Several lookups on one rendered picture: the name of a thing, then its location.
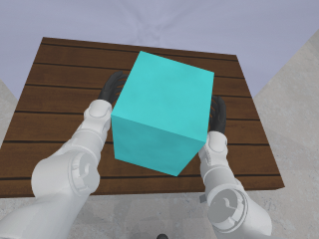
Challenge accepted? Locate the robot right hand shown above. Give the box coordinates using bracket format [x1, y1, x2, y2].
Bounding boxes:
[208, 95, 226, 134]

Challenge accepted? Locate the table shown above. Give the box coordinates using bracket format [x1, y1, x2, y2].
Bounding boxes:
[0, 37, 285, 203]

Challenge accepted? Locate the right robot upper arm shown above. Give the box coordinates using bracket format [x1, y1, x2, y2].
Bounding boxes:
[207, 188, 288, 239]

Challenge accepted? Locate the carton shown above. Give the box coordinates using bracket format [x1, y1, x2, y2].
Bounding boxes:
[111, 51, 214, 176]

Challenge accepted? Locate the robot left hand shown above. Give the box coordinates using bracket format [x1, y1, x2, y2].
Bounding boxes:
[97, 71, 129, 104]

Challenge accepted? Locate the left robot upper arm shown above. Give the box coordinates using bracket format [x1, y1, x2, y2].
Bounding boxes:
[0, 150, 101, 239]

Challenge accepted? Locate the left robot forearm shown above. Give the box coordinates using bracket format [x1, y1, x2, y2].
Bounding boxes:
[31, 100, 113, 192]

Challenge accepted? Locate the right robot forearm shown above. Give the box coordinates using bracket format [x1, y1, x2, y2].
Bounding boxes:
[198, 130, 250, 207]

